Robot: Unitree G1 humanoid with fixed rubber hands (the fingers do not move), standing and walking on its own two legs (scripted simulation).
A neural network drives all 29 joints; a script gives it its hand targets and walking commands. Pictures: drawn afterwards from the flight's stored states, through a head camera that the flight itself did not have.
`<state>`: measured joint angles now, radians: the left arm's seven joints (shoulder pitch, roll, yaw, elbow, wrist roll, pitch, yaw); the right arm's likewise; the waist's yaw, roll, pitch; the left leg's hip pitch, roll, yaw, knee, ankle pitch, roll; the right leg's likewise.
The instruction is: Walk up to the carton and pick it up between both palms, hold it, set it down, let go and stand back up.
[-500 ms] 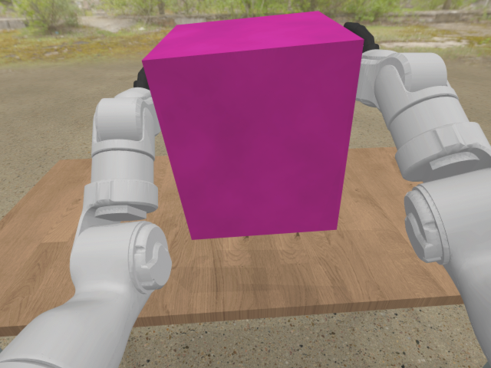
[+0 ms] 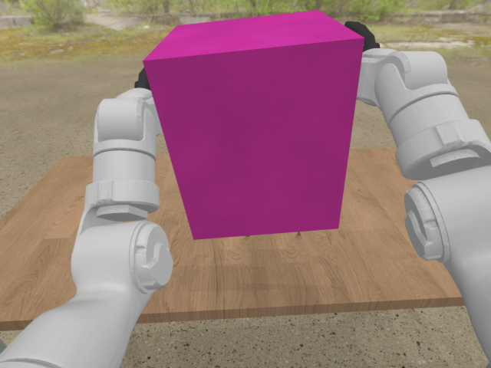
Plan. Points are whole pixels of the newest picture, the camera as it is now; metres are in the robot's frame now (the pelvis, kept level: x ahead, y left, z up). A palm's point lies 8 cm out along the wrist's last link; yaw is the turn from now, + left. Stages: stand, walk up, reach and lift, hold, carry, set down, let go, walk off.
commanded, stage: hold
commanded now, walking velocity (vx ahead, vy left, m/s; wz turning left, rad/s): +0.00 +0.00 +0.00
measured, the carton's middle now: (256, 124) +0.36 +0.00 +0.32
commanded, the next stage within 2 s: none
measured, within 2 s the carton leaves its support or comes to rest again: neither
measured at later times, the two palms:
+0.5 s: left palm (150, 105) +0.37 +0.15 +0.34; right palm (365, 69) +0.36 -0.15 +0.39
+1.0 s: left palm (150, 106) +0.38 +0.15 +0.34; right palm (364, 74) +0.36 -0.15 +0.38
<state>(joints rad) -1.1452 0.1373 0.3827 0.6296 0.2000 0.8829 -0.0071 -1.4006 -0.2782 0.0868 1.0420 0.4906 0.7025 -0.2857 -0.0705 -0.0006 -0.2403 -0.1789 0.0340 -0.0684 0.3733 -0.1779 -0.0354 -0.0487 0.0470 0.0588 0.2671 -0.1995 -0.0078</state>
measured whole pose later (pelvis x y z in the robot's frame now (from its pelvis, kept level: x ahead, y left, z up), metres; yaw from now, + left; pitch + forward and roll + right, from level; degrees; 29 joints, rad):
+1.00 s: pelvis +0.00 +0.00 +0.00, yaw +0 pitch -1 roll -1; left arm -1.14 0.14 0.36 0.63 0.20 0.88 -0.01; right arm -1.39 -0.28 0.10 1.04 0.51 0.70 -0.29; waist -0.08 0.00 -0.24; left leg -0.18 0.03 -0.07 0.38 -0.19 -0.03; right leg -0.04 0.05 0.06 0.26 -0.20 0.00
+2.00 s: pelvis +0.00 +0.00 +0.00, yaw -1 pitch -1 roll -1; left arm -1.14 0.13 0.39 0.63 0.21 0.88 0.00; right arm -1.41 -0.28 0.09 1.06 0.50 0.71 -0.28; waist -0.08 0.00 -0.25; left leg -0.17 0.03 -0.06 0.37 -0.18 -0.03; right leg -0.05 0.04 0.07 0.27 -0.20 0.00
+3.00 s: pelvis +0.00 +0.00 +0.00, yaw +0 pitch -1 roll -1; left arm -1.19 0.15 0.39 0.69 0.21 0.88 -0.01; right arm -1.43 -0.27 0.05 1.09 0.48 0.70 -0.28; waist -0.07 -0.01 -0.25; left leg -0.18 0.03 -0.07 0.37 -0.18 -0.03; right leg -0.05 0.05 0.06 0.28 -0.20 -0.01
